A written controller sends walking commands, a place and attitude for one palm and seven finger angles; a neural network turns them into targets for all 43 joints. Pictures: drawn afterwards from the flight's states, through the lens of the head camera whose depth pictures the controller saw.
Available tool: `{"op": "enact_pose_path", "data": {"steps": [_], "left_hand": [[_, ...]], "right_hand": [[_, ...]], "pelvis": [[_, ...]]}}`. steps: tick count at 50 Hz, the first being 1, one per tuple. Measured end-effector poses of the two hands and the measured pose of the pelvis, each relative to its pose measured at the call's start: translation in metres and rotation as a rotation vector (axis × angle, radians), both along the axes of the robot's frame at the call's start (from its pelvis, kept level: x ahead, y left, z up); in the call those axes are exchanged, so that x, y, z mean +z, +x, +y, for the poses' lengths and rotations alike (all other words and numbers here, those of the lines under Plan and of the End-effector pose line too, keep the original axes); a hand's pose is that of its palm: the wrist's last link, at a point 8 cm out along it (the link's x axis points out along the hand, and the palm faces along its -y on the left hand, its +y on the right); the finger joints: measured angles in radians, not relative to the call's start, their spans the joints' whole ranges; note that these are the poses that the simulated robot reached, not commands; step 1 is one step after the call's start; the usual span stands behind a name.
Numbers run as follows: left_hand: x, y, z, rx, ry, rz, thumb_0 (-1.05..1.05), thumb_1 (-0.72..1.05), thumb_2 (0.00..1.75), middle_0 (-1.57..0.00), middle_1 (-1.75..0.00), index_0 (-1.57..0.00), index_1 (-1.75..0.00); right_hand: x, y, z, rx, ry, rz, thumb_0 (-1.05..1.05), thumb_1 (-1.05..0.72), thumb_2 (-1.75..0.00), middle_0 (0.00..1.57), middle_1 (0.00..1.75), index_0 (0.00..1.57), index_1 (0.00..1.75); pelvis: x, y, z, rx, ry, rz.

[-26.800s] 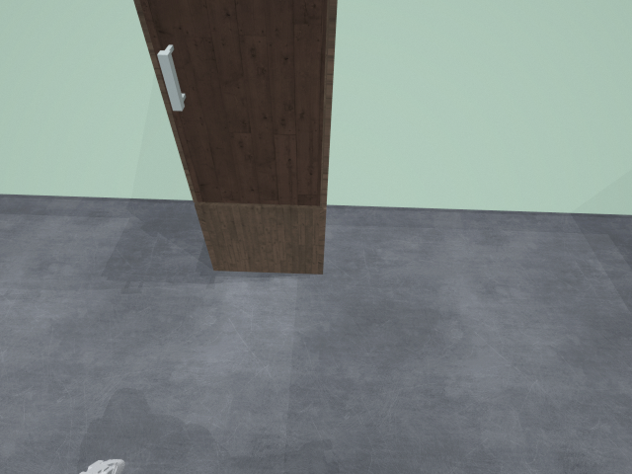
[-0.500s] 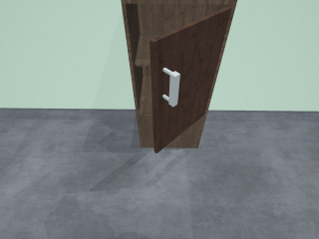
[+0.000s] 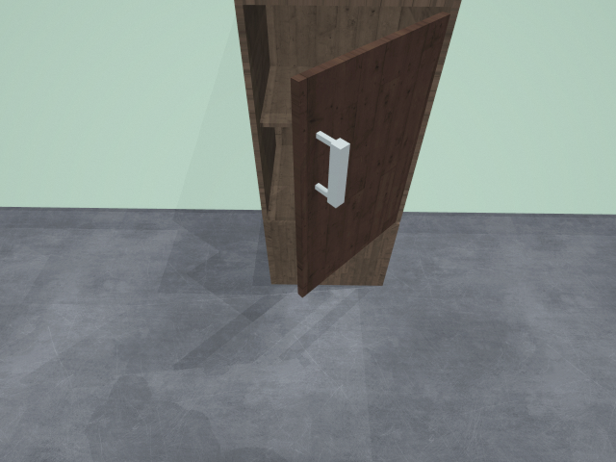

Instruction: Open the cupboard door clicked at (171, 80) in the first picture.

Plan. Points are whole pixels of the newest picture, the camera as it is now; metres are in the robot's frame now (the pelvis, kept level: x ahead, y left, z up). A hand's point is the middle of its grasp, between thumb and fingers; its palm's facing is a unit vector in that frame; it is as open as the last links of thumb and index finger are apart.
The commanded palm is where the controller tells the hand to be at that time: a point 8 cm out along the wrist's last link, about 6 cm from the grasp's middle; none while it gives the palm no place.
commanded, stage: look to check the result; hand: left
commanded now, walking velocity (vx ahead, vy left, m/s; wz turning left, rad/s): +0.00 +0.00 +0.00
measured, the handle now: (329, 169) +0.58 +0.00 +0.05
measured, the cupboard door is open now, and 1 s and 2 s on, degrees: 44 44 44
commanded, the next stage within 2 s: walk to a spot facing it in 0.02 s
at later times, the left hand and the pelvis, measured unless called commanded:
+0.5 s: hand out of the picture +0.02 +0.18 -0.18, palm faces -0.08 -0.97 -0.24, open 7.4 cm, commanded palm none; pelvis -0.01 -0.01 -0.01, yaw -9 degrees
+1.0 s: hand out of the picture +0.13 +0.16 -0.18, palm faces -0.34 -0.91 -0.22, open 7.4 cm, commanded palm none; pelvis +0.02 +0.00 -0.01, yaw -26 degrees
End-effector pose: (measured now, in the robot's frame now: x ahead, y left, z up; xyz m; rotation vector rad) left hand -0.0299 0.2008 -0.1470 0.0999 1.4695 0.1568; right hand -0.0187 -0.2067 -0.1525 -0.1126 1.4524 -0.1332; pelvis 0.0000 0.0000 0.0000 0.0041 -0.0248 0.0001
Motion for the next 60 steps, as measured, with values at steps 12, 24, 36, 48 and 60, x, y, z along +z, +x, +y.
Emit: {"op": "enact_pose_path", "data": {"steps": [12, 24, 36, 48, 60], "left_hand": [[-0.001, 0.01, 0.003, -0.01, 0.003, -0.006, 0.01, 0.91, 0.89, -0.2, -0.3, -0.2, -0.3], [-0.001, 0.044, 0.023, -0.114, 0.065, -0.001, 0.01, 0.91, 0.89, -0.2, -0.3, -0.2, -0.3], [0.016, 0.105, 0.001, -0.262, 0.125, -0.126, 0.01, 0.91, 0.89, -0.2, -0.3, -0.2, -0.3], [0.005, 0.161, 0.003, -0.403, 0.05, -0.14, 0.01, 0.9, 0.89, -0.21, -0.3, -0.21, -0.3], [0.0, 0.261, -0.001, -0.607, 0.002, -0.205, 0.01, 0.91, 0.89, -0.2, -0.3, -0.2, -0.3]], "right_hand": [[0.0, 0.001, -0.003, -0.015, -0.009, 0.006, 0.01, -0.92, -0.9, 0.2, 0.3, 0.2, 0.29], [-0.01, 0.0, -0.034, -0.129, -0.056, -0.064, 0.01, -0.91, -0.9, 0.21, 0.3, 0.2, 0.29], [-0.002, 0.028, -0.087, -0.232, -0.09, -0.191, 0.01, -0.91, -0.9, 0.2, 0.3, 0.2, 0.29], [0.03, 0.068, -0.082, -0.32, -0.177, -0.348, 0.01, -0.91, -0.9, 0.2, 0.3, 0.2, 0.29], [0.032, -0.018, -0.024, -0.458, -0.203, -0.168, 0.01, -0.91, -0.9, 0.21, 0.3, 0.2, 0.3]], "pelvis": [[-0.001, 0.002, -0.001, -0.017, -0.002, 0.003], [-0.012, -0.008, -0.009, -0.149, 0.023, 0.032], [-0.007, -0.009, -0.034, -0.287, 0.03, 0.032], [-0.004, 0.012, -0.01, -0.433, 0.018, 0.052], [-0.003, 0.03, 0.012, -0.591, -0.024, 0.064]]}}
